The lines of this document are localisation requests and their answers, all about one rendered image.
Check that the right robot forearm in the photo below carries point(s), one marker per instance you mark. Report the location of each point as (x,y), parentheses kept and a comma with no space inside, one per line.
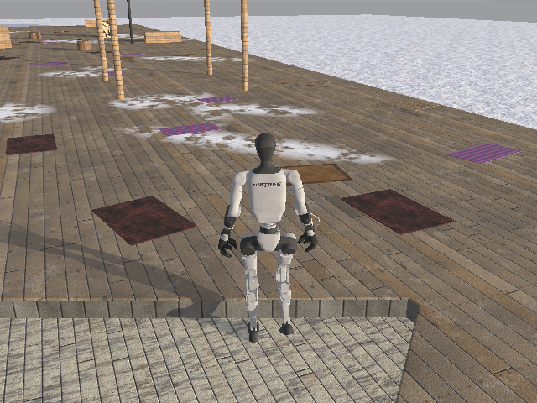
(307,222)

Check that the left robot forearm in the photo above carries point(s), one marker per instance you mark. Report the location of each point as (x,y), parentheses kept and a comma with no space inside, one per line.
(227,226)

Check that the robot foot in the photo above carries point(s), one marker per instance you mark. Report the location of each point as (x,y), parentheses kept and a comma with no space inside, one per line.
(286,329)
(253,335)

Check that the robot left hand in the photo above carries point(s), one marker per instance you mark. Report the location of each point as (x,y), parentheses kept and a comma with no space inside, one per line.
(224,244)

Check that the right robot upper arm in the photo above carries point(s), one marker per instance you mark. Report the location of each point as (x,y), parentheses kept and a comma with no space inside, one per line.
(293,177)

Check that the right robot foot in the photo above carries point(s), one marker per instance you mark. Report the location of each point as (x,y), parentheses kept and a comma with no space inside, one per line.
(286,329)

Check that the robot right hand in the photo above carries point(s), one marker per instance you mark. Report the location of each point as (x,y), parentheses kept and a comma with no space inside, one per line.
(307,239)

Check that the left robot foot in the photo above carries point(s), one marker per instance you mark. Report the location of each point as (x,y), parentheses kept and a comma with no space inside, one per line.
(253,335)

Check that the left robot upper arm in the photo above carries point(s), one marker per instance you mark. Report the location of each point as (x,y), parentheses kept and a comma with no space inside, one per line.
(240,178)

